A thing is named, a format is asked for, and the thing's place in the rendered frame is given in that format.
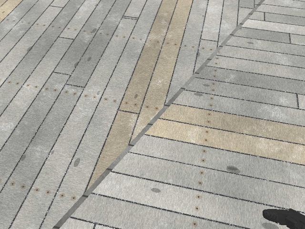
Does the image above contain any robot right hand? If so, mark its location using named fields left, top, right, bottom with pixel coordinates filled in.
left=262, top=208, right=305, bottom=229

